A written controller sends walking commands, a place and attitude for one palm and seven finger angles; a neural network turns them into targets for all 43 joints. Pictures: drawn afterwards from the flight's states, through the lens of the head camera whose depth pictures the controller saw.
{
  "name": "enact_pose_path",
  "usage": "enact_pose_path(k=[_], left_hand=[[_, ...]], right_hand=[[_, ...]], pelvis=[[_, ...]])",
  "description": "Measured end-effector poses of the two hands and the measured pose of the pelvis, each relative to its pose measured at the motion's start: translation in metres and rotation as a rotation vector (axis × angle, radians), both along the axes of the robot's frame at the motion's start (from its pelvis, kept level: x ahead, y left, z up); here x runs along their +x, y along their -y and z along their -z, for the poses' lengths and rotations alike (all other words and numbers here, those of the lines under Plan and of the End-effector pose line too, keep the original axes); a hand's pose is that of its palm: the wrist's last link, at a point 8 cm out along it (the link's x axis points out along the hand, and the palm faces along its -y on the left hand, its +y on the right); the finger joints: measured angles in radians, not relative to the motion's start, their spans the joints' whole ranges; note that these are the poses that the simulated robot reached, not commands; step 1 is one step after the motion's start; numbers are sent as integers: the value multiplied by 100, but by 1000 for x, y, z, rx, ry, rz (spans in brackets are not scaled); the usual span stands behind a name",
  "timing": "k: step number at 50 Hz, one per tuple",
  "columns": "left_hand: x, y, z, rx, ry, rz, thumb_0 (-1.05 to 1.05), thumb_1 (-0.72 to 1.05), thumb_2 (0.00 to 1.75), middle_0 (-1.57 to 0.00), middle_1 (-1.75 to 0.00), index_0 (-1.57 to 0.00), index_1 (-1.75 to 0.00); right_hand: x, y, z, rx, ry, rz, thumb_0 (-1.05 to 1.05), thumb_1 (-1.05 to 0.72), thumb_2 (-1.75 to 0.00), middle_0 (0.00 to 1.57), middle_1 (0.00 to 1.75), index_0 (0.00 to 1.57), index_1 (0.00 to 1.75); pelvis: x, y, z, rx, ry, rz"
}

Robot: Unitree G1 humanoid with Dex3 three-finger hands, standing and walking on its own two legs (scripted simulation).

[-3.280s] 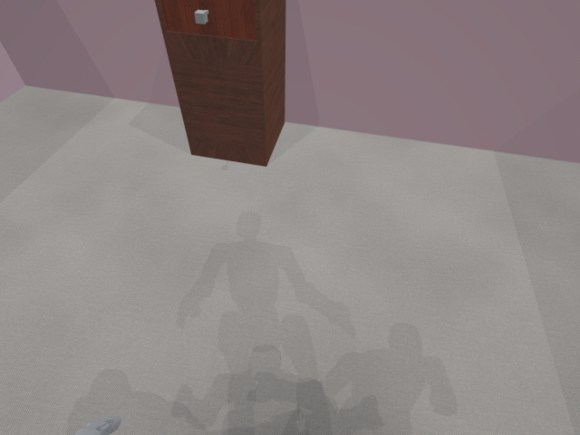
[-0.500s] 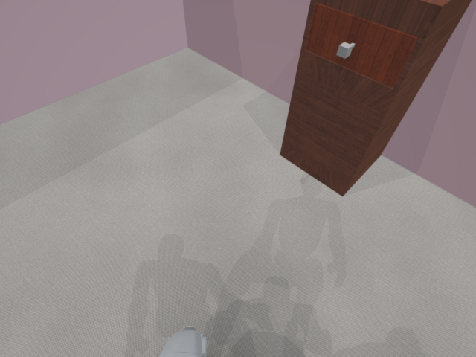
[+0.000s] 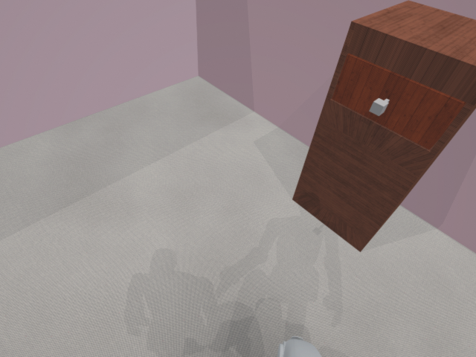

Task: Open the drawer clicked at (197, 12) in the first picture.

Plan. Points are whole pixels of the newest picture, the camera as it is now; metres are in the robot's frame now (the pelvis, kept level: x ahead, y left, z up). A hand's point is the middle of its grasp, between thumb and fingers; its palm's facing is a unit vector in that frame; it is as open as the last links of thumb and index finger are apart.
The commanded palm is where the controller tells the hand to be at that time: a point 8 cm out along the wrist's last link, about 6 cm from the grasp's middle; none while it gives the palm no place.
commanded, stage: walk to a spot facing it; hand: left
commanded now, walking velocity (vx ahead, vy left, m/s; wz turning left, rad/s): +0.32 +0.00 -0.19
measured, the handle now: (381, 105) +0.90 -0.43 -0.03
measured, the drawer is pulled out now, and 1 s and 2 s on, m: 0.00 0.00 0.00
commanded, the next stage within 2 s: turn to face it in 0.12 s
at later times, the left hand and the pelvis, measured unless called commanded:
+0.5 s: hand (181, 313) +0.24 +0.13 -0.17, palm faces -0.10 -0.96 -0.26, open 7.2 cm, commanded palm none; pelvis +0.17 -0.06 -0.01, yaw -8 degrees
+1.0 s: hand (178, 264) +0.35 +0.15 -0.17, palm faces -0.36 -0.90 -0.24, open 7.4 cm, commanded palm none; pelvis +0.21 -0.02 -0.01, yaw -26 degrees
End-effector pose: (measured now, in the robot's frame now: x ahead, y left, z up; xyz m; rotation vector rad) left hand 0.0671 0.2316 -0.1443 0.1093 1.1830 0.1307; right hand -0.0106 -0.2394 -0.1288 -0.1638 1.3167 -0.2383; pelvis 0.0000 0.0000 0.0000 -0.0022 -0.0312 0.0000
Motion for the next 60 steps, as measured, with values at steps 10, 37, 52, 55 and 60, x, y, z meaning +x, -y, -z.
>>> enact_pose_path(k=[10,37,52,55,60], left_hand=[[153,42,-1,39,46,148,0,91,90,-20,-30,-20,-30],[215,24,13,60,-128,153,0,91,90,-20,-30,-20,-30],[310,46,-6,123,-92,445,1,91,90,-20,-30,-20,-30],[330,75,-9,142,-48,524,1,91,90,-20,-30,-20,-30],[349,119,-15,158,43,612,0,90,90,-20,-30,-20,-30]], right_hand=[[-27,-14,22,120,-292,156,0,-91,-90,20,30,20,29],[286,45,1,-30,261,112,0,-91,-90,20,30,20,29],[171,36,8,-11,107,396,0,-90,-90,21,30,21,30],[134,42,23,15,52,472,0,-90,-90,21,30,21,30],[86,54,42,33,-46,558,0,-91,-90,20,30,20,30]], pelvis=[[94,29,16,8,-10,42],[203,25,15,9,-40,265],[206,29,7,3,-39,485],[203,41,13,13,-43,526],[198,57,21,16,-47,563]])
